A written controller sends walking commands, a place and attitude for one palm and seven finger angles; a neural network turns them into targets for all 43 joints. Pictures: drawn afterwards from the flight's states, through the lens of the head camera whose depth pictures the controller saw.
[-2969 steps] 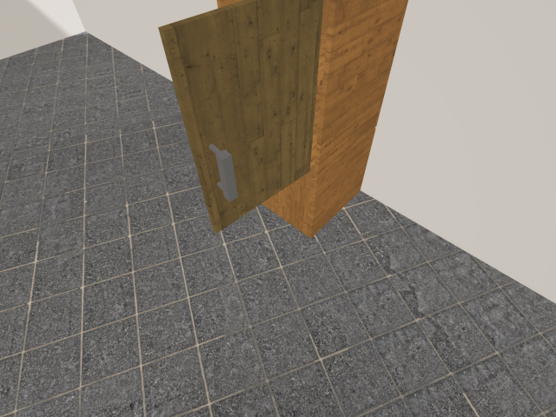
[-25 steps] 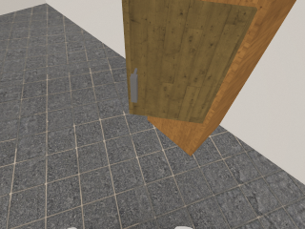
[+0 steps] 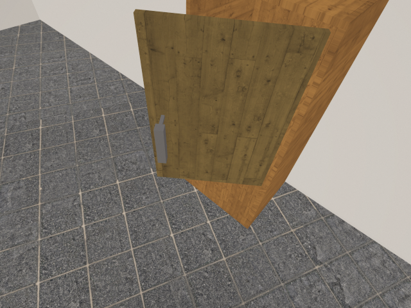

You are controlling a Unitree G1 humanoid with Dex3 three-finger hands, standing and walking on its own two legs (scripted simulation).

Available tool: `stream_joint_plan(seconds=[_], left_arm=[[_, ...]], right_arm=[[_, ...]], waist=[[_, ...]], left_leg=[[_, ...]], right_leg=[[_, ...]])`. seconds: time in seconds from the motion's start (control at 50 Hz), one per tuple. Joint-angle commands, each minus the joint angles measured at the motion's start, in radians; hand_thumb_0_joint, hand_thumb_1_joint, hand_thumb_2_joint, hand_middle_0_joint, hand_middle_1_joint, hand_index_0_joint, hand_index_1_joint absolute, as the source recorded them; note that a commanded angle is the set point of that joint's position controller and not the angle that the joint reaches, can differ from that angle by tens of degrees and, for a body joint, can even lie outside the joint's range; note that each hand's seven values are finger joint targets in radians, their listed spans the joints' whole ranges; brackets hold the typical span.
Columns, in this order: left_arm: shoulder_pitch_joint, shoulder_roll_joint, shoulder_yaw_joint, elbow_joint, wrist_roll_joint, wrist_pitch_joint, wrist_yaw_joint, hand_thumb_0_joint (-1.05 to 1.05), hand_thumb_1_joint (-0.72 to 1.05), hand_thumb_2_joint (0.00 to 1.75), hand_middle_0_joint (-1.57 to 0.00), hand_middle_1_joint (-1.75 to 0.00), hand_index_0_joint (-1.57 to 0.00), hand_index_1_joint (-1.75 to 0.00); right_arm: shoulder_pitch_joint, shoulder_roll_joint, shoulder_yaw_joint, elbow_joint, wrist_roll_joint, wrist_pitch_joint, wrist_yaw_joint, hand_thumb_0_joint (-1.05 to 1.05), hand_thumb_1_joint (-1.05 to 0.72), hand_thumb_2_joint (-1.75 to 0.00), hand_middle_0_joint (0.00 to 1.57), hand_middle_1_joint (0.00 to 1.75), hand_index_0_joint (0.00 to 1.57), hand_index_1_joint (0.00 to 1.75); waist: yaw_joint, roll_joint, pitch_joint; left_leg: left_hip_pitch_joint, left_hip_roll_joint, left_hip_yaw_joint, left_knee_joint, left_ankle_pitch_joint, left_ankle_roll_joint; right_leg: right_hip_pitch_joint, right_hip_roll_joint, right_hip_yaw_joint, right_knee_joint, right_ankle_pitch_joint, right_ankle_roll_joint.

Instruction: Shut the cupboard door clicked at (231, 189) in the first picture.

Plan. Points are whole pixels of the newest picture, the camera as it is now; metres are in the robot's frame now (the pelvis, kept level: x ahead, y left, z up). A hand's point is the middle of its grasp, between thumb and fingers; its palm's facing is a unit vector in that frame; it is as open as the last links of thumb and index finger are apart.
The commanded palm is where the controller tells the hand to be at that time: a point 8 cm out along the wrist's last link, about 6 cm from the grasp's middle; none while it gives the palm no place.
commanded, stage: take the last steps up to it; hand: left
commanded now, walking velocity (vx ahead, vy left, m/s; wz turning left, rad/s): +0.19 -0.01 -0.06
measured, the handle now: (162, 139) +0.57 +0.17 -0.09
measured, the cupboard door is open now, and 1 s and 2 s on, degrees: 37 37 37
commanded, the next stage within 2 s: come to a stop and stand still in 0.14 s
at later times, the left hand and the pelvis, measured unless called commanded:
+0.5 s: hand (146, 280) +0.20 +0.14 -0.16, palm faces +0.03 -0.97 -0.22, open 7.3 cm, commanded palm none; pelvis +0.12 -0.03 +0.01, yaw +0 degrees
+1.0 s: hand out of the picture +0.12 +0.22 -0.17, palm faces +0.02 -0.98 -0.21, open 7.4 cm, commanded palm none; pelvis +0.10 +0.01 +0.02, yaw -1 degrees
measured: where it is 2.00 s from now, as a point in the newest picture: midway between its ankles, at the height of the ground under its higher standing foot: outside the picture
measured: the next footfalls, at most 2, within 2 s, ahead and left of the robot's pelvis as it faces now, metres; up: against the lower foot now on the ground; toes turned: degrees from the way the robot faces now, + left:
right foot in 0.28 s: +0.16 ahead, -0.14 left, +0.00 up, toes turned -6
left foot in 0.68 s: +0.16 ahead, +0.10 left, +0.00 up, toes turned +1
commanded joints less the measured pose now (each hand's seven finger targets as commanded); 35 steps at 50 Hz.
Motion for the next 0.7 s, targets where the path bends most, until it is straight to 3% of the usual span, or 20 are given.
stream_joint_plan(seconds=[0.0, 0.04, 0.08, 0.14, 0.18, 0.22, 0.24, 0.26, 0.28, 0.3, 0.34, 0.36, 0.4, 0.46, 0.52, 0.58, 0.62, 0.64, 0.66, 0.68], left_arm=[[-0.132, 0.083, 0.014, -0.118, 0.002, -0.023, -0.002, 0.00, 0.90, 0.90, -0.20, -0.30, -0.20, -0.30], [-0.119, 0.053, 0.014, -0.106, 0.006, -0.018, -0.014, 0.00, 0.90, 0.90, -0.20, -0.30, -0.20, -0.30], [-0.102, 0.029, 0.009, -0.099, 0.004, -0.010, -0.016, 0.00, 0.90, 0.90, -0.20, -0.30, -0.20, -0.30], [-0.096, 0.020, 0.006, -0.097, 0.004, -0.006, -0.015, 0.00, 0.90, 0.90, -0.20, -0.30, -0.20, -0.30], [-0.084, 0.023, 0.010, -0.094, 0.006, -0.007, -0.013, 0.00, 0.90, 0.90, -0.20, -0.30, -0.20, -0.30], [-0.028, 0.056, 0.019, -0.076, 0.008, -0.014, -0.009, 0.00, 0.90, 0.90, -0.20, -0.30, -0.20, -0.30], [0.010, 0.089, 0.025, -0.063, 0.008, -0.025, 0.001, 0.00, 0.90, 0.90, -0.20, -0.30, -0.20, -0.30], [0.035, 0.150, 0.030, -0.050, 0.007, -0.033, 0.013, 0.00, 0.90, 0.90, -0.20, -0.30, -0.20, -0.30], [0.028, 0.196, 0.027, -0.050, 0.000, -0.030, 0.018, 0.00, 0.90, 0.90, -0.20, -0.30, -0.20, -0.30], [-0.004, 0.174, 0.024, -0.050, 0.000, -0.038, 0.027, 0.00, 0.90, 0.90, -0.20, -0.30, -0.20, -0.30], [-0.054, 0.154, 0.015, -0.052, 0.002, -0.035, 0.043, 0.00, 0.90, 0.90, -0.20, -0.30, -0.20, -0.30], [-0.054, 0.158, 0.019, -0.053, 0.002, -0.030, 0.051, 0.00, 0.90, 0.90, -0.20, -0.30, -0.20, -0.30], [-0.044, 0.179, 0.033, -0.056, 0.004, -0.014, 0.059, 0.00, 0.90, 0.90, -0.20, -0.30, -0.20, -0.30], [-0.080, 0.188, 0.048, -0.085, 0.007, 0.002, 0.060, 0.00, 0.90, 0.90, -0.20, -0.30, -0.20, -0.30], [-0.142, 0.191, 0.051, -0.126, 0.011, 0.010, 0.058, 0.00, 0.90, 0.90, -0.20, -0.30, -0.20, -0.30], [-0.171, 0.196, 0.052, -0.147, 0.015, 0.015, 0.053, 0.00, 0.90, 0.90, -0.20, -0.30, -0.20, -0.30], [-0.180, 0.182, 0.046, -0.153, 0.006, 0.023, 0.051, 0.00, 0.90, 0.90, -0.20, -0.30, -0.20, -0.30], [-0.127, 0.138, 0.036, -0.159, 0.001, 0.033, 0.050, 0.00, 0.90, 0.90, -0.20, -0.30, -0.20, -0.30], [-0.080, 0.091, 0.023, -0.168, -0.009, 0.041, 0.051, 0.00, 0.90, 0.90, -0.20, -0.30, -0.20, -0.30], [-0.090, 0.117, 0.021, -0.176, -0.001, 0.047, 0.052, 0.00, 0.90, 0.90, -0.20, -0.30, -0.20, -0.30]], right_arm=[[0.233, -0.184, -0.033, 0.013, -0.003, -0.007, -0.035, 0.00, -0.90, -0.90, 0.20, 0.30, 0.20, 0.30], [0.149, -0.143, -0.019, -0.001, -0.004, -0.014, -0.035, 0.00, -0.90, -0.90, 0.20, 0.30, 0.20, 0.30], [0.132, -0.132, -0.016, 0.009, -0.003, -0.017, -0.035, 0.00, -0.90, -0.90, 0.20, 0.30, 0.20, 0.30], [0.115, -0.130, -0.022, 0.023, 0.000, -0.011, -0.031, 0.00, -0.90, -0.90, 0.20, 0.30, 0.20, 0.30], [0.111, -0.129, -0.030, 0.033, 0.003, 0.001, -0.028, 0.00, -0.90, -0.90, 0.20, 0.30, 0.20, 0.30], [0.095, -0.105, -0.027, 0.039, 0.010, 0.005, -0.023, 0.00, -0.90, -0.90, 0.20, 0.30, 0.20, 0.30], [0.099, -0.069, -0.020, 0.038, 0.017, 0.003, -0.020, 0.00, -0.90, -0.90, 0.20, 0.30, 0.20, 0.30], [0.114, -0.022, -0.007, 0.027, 0.022, 0.004, -0.017, 0.00, -0.90, -0.90, 0.20, 0.30, 0.20, 0.30], [0.143, -0.013, -0.003, 0.029, 0.024, 0.016, -0.019, 0.00, -0.90, -0.90, 0.20, 0.30, 0.20, 0.30], [0.129, -0.008, -0.006, 0.041, 0.024, 0.034, -0.028, 0.00, -0.90, -0.90, 0.20, 0.30, 0.20, 0.30], [0.135, -0.028, -0.010, 0.057, 0.034, 0.044, -0.038, 0.00, -0.90, -0.90, 0.20, 0.30, 0.20, 0.30], [0.124, -0.037, -0.012, 0.057, 0.038, 0.048, -0.040, 0.00, -0.90, -0.90, 0.20, 0.30, 0.20, 0.30], [0.061, -0.043, -0.019, 0.035, 0.034, 0.060, -0.039, 0.00, -0.90, -0.90, 0.20, 0.30, 0.20, 0.30], [0.003, -0.046, -0.032, -0.003, 0.024, 0.083, -0.031, 0.00, -0.90, -0.90, 0.20, 0.30, 0.20, 0.30], [-0.014, -0.051, -0.036, -0.034, 0.024, 0.089, -0.020, 0.00, -0.90, -0.90, 0.20, 0.30, 0.20, 0.30], [0.001, -0.064, -0.038, -0.050, 0.023, 0.082, -0.016, 0.00, -0.90, -0.90, 0.20, 0.30, 0.20, 0.30], [0.057, -0.078, -0.037, -0.039, 0.018, 0.069, -0.012, 0.00, -0.90, -0.90, 0.20, 0.30, 0.20, 0.30], [0.058, -0.146, -0.044, -0.048, 0.010, 0.054, -0.013, 0.00, -0.90, -0.90, 0.20, 0.30, 0.20, 0.30], [0.041, -0.225, -0.055, -0.073, 0.003, 0.049, -0.018, 0.00, -0.90, -0.90, 0.20, 0.30, 0.20, 0.30], [0.027, -0.235, -0.052, -0.090, -0.001, 0.053, -0.028, 0.00, -0.90, -0.90, 0.20, 0.30, 0.20, 0.30]], waist=[[-0.091, 0.216, 0.029], [-0.045, 0.166, 0.042], [-0.030, 0.184, 0.014], [-0.019, 0.193, 0.001], [-0.007, 0.184, 0.013], [0.029, 0.101, 0.017], [0.046, 0.025, 0.006], [0.043, -0.113, 0.008], [0.017, -0.115, -0.020], [0.015, -0.207, -0.022], [0.000, -0.188, -0.057], [0.007, -0.151, -0.103], [0.034, -0.078, -0.113], [0.026, -0.062, -0.086], [0.007, -0.095, -0.089], [-0.017, -0.121, -0.093], [-0.048, -0.085, -0.093], [-0.033, 0.104, -0.129], [-0.026, 0.338, -0.120], [-0.044, 0.237, -0.083]], left_leg=[[0.258, 0.375, -0.472, -0.377, 0.011, 0.185], [0.167, 0.299, -0.308, -0.392, 0.058, 0.146], [0.164, 0.250, -0.195, -0.375, 0.156, 0.130], [0.147, 0.222, -0.135, -0.350, 0.160, 0.129], [0.103, 0.211, -0.118, -0.321, 0.055, 0.114], [0.048, 0.149, -0.071, -0.225, 0.007, 0.064], [-0.013, 0.087, -0.021, -0.133, -0.013, 0.022], [-0.105, 0.000, 0.028, -0.050, -0.137, -0.024], [-0.035, -0.013, 0.009, 0.021, -0.267, -0.037], [0.013, 0.004, -0.029, 0.100, -0.294, -0.039], [-0.030, 0.016, -0.087, 0.164, -0.295, -0.043], [-0.057, 0.003, -0.093, 0.189, -0.288, -0.047], [-0.101, -0.029, -0.090, 0.254, -0.289, -0.056], [-0.136, -0.047, -0.108, 0.372, -0.237, -0.067], [-0.095, -0.037, -0.114, 0.325, -0.185, -0.067], [-0.001, -0.031, -0.105, 0.137, -0.101, -0.059], [0.153, -0.019, -0.092, -0.126, 0.157, -0.049], [0.249, 0.128, -0.237, -0.198, 0.404, -0.001], [0.202, 0.331, -0.428, -0.249, 0.675, 0.114], [0.106, 0.363, -0.428, -0.255, 0.604, 0.178]], right_leg=[[-0.461, -0.047, 0.029, 0.475, -0.051, -0.021], [-0.381, -0.069, 0.023, 0.390, 0.021, -0.007], [-0.302, -0.057, -0.013, 0.257, 0.064, 0.003], [-0.207, -0.029, -0.066, 0.096, 0.120, 0.012], [-0.126, -0.009, -0.092, -0.001, 0.181, 0.016], [0.006, -0.001, -0.080, -0.158, 0.281, 0.013], [0.097, -0.074, 0.032, -0.230, 0.337, -0.005], [0.149, -0.230, 0.220, -0.295, 0.461, -0.062], [0.100, -0.336, 0.270, -0.349, 0.545, -0.118], [0.048, -0.324, 0.284, -0.358, 0.765, -0.133], [0.134, -0.330, 0.208, -0.239, 1.235, -0.159], [0.203, -0.335, 0.188, -0.203, 1.332, -0.175], [0.242, -0.350, 0.174, -0.189, 1.383, -0.194], [0.161, -0.343, 0.135, -0.225, 1.244, -0.193], [0.081, -0.322, 0.092, -0.240, 1.067, -0.181], [0.023, -0.291, 0.083, -0.210, 0.895, -0.154], [-0.054, -0.222, 0.043, -0.129, 0.647, -0.080], [-0.146, -0.125, -0.010, -0.023, 0.343, -0.014], [-0.203, -0.019, -0.039, 0.131, -0.115, 0.042], [-0.177, 0.011, 0.042, 0.298, -0.192, 0.029]])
